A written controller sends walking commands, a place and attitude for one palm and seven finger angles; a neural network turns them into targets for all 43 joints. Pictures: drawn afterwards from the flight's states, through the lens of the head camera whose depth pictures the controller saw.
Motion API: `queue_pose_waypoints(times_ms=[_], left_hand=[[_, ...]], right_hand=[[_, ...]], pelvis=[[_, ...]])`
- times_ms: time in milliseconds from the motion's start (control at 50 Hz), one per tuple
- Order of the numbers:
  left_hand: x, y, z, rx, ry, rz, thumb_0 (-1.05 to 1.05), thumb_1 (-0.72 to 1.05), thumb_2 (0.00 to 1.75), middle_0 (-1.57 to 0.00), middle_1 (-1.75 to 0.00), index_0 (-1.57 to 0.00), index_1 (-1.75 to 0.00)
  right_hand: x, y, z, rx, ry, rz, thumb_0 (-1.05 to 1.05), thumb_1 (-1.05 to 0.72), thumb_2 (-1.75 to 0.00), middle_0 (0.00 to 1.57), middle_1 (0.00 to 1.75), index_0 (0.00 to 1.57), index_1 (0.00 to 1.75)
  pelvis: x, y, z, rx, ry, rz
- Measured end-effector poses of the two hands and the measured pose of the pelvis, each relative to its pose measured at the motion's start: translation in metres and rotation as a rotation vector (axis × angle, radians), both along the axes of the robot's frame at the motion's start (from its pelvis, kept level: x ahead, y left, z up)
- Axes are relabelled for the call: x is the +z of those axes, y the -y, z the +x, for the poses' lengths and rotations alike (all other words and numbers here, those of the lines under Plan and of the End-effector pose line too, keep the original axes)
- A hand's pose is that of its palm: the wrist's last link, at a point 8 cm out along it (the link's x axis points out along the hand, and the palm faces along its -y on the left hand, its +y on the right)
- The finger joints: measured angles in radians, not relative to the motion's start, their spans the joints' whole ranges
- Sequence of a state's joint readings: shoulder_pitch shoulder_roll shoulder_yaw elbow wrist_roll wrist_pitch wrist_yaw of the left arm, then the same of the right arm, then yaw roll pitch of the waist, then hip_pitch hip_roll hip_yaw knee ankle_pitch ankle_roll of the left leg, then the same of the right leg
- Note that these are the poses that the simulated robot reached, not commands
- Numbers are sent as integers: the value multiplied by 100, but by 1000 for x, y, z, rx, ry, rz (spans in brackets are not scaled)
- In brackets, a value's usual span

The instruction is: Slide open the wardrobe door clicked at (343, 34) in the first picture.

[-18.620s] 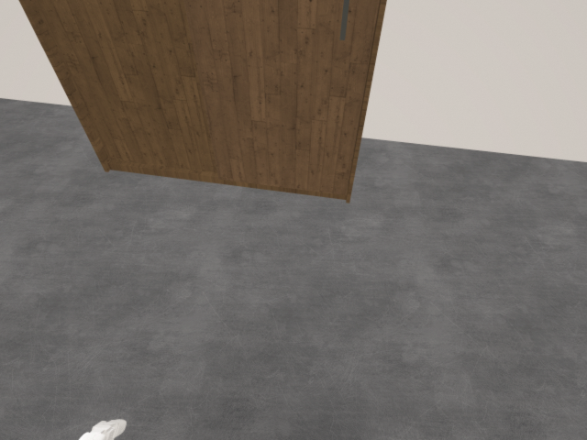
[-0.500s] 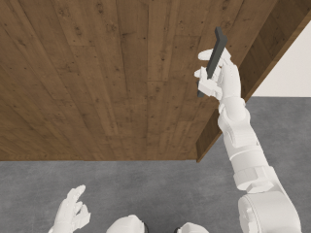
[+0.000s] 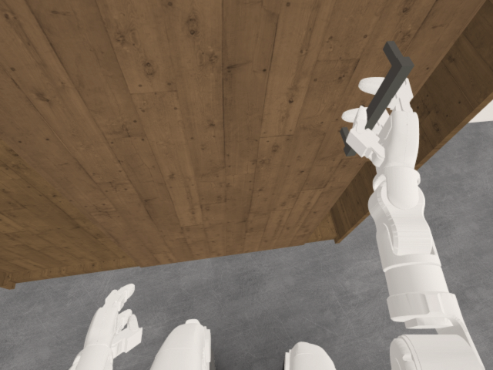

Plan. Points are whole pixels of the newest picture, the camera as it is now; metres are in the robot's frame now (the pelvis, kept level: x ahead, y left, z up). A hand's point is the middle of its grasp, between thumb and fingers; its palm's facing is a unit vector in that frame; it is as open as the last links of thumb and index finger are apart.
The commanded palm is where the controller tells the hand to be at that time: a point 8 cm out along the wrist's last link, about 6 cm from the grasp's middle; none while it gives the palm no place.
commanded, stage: step sideways, sliding the door along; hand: right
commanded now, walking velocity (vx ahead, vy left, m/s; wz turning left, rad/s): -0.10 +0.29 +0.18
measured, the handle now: (368, 106) +0.47 -0.19 +0.12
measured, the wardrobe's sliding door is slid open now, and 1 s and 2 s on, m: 0.15 0.51 0.51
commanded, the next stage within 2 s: stop walking and hold the door there in 1.10 s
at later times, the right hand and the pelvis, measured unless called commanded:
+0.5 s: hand (226, 145) +0.39 +0.02 +0.12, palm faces +0.18 +0.98 -0.04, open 6.1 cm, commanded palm +0.36 +0.04 +0.12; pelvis +0.03 +0.16 +0.00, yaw -2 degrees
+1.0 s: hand (86, 158) +0.37 +0.20 +0.12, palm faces +0.22 +0.97 -0.07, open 6.1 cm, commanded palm +0.34 +0.22 +0.12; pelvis -0.01 +0.33 +0.00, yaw +2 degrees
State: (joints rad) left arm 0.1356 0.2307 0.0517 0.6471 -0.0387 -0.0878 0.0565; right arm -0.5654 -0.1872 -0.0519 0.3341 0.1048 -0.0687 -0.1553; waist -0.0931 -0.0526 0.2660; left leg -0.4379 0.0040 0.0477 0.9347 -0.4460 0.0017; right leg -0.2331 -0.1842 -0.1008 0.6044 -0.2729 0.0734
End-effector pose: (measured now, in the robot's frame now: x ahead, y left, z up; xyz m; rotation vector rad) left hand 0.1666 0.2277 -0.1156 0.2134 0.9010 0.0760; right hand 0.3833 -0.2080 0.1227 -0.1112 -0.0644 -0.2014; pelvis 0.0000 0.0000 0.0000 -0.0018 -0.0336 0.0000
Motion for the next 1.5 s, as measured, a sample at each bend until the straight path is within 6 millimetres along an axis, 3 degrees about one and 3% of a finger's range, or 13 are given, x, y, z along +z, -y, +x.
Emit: queue_pose_waypoints(times_ms=[100, 200, 320, 560, 680, 800, 880, 980, 1040, 1160, 1280, 1360, 1500], left_hand=[[4, -31, 22, -55, 57, -49, 2, 90, 90, -20, -30, -20, -30], [-11, -64, 56, -63, 124, -125, 2, 90, 90, -20, -30, -20, -30], [1, -100, 77, -67, 148, -116, 2, 91, 90, -20, -30, -20, -30], [32, -145, 70, -147, 125, -51, 2, 91, 90, -20, -30, -20, -30], [42, -171, 66, -131, 176, -110, 2, 90, 90, -20, -30, -20, -30], [22, -226, 72, -111, 244, -187, 1, 90, 90, -20, -30, -20, -30], [12, -277, 66, -52, 226, -141, 2, 90, 90, -20, -30, -20, -30], [19, -329, 32, 8, 165, -58, 2, 91, 90, -20, -30, -20, -30], [19, -354, 8, 23, 132, 8, 2, 91, 90, -20, -30, -20, -30], [28, -382, -34, 5, 15, 25, 2, 91, 90, -20, -30, -19, -30], [30, -413, -44, 60, -7, -13, 2, 90, 90, -20, -30, -20, -30], [15, -451, -41, 124, 77, -49, 2, 90, 90, -20, -30, -20, -30], [11, -518, -63, 269, 90, 46, 1, 90, 90, -20, -30, -20, -30]], right_hand=[[0, -30, -3, -44, 11, -10, 1, -82, -88, 39, 138, 13, 140], [-1, -65, -8, -117, 25, -61, 0, -80, -88, 42, 139, 11, 140], [0, -111, -14, -129, 6, -50, 0, -81, -87, 38, 135, 10, 140], [-4, -207, -23, 67, 85, 54, 1, -83, -86, 37, 139, 16, 136], [-1, -261, -29, 122, 48, 13, 2, -83, -86, 36, 139, 21, 137], [-2, -320, -35, 88, 74, -48, 0, -81, -86, 41, 139, 19, 137], [0, -358, -41, 73, 42, -39, 0, -81, -86, 43, 140, 16, 136], [-1, -362, -43, -11, 35, 18, 0, -84, -87, 35, 138, 13, 136], [-4, -362, -43, 4, 78, 32, 0, -85, -87, 33, 138, 11, 133], [-2, -366, -44, -39, 52, 47, 1, -86, -88, 27, 139, 11, 129], [2, -365, -45, -92, 8, -56, -1, -81, -87, 30, 137, 15, 131], [5, -363, -46, -163, -16, -207, -7, -73, -87, 36, 133, 17, 132], [11, -367, -48, -259, -100, -223, -8, -70, -85, 38, 125, 25, 133]], pelvis=[[-3, -45, 13, 5, 19, 5], [-16, -97, 29, -26, 42, 4], [3, -128, 30, -41, -18, -58], [10, -178, 24, -20, -3, 17], [13, -222, 29, 51, 21, 53], [-8, -289, 31, 49, 37, 22], [-4, -310, 16, 55, -5, -14], [6, -329, -2, 42, -41, -38], [-4, -339, -11, 24, -45, -1], [7, -372, -16, 59, -14, 36], [15, -412, -8, 126, -30, 75], [-2, -448, -4, 153, -32, 36], [4, -458, -15, 156, -20, -16]])
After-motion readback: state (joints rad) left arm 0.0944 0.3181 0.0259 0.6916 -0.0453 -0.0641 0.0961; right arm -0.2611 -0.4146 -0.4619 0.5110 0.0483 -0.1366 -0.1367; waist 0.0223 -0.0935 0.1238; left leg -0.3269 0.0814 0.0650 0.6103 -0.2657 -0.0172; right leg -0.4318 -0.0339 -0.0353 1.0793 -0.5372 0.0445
